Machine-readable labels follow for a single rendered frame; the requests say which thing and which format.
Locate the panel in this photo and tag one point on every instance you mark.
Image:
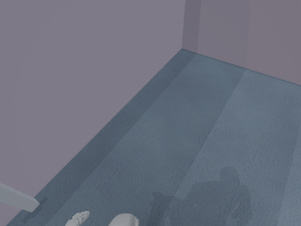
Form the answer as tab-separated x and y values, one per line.
16	198

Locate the left robot thigh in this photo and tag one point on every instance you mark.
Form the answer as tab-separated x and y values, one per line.
124	219

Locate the left robot hand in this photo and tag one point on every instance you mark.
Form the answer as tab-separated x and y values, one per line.
78	219

